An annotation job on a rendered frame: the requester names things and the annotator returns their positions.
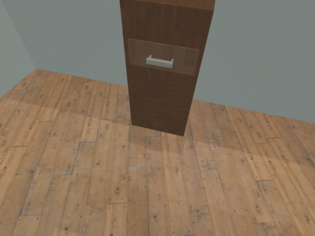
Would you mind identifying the handle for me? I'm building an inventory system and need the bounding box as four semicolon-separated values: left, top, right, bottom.
146;55;174;68

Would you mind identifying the drawer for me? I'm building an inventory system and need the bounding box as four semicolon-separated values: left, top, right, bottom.
127;38;199;75

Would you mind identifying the cabinet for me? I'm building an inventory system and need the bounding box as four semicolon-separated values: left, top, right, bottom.
120;0;215;136

